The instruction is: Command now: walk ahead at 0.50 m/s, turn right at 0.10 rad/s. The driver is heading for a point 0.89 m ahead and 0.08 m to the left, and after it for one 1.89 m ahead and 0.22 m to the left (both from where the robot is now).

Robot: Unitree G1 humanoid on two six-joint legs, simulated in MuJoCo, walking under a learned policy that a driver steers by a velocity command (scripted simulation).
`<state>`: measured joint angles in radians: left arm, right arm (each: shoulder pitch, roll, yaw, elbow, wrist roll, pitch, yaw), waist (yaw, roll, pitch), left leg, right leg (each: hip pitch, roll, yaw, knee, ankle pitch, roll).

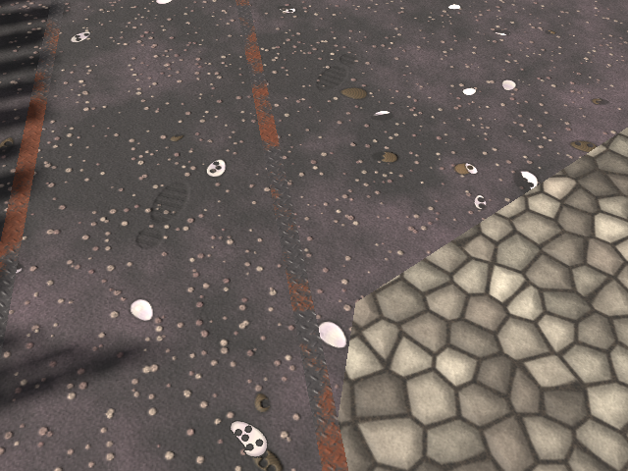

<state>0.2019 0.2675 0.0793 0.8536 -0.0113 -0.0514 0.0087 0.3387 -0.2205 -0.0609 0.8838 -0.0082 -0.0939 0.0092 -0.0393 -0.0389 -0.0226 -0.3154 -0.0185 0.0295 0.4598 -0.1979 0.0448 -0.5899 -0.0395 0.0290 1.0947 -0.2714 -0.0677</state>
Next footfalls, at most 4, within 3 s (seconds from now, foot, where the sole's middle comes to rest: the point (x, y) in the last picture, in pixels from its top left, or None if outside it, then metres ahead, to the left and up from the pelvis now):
0.32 right None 0.35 -0.15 -0.78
0.86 left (267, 393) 0.68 0.07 -0.78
1.38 right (364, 290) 0.96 -0.17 -0.78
1.90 left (239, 230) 1.16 0.16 -0.78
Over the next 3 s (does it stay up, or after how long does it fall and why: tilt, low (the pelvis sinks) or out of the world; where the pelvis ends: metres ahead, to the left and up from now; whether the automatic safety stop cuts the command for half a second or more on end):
stays up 1.63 0.26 -0.02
